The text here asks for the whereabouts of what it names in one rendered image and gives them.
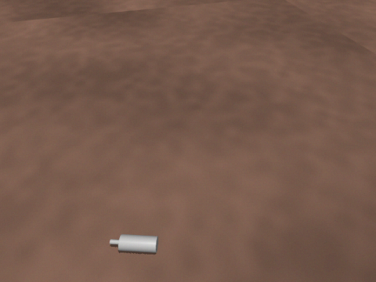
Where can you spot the bottle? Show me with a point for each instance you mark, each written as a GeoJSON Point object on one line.
{"type": "Point", "coordinates": [140, 243]}

